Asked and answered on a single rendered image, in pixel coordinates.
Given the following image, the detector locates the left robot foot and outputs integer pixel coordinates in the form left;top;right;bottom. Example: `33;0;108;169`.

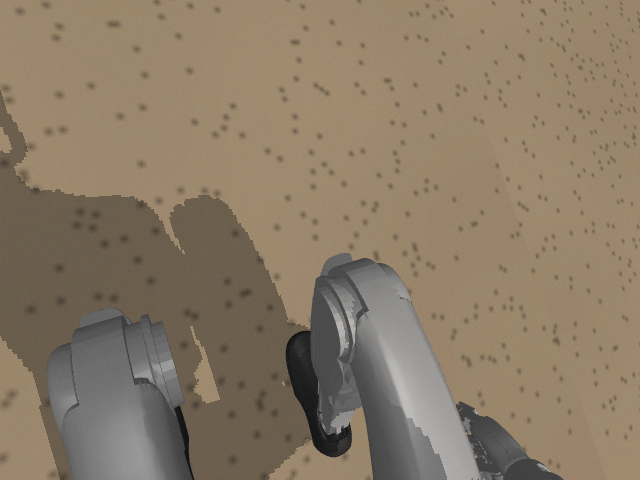
175;406;194;480

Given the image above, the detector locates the right robot hand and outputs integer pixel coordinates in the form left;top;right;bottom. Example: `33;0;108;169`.
455;402;530;480

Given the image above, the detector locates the right robot foot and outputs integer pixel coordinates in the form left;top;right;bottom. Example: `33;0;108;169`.
286;331;352;457

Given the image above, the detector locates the right robot arm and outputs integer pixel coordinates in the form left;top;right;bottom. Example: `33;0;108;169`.
503;459;563;480

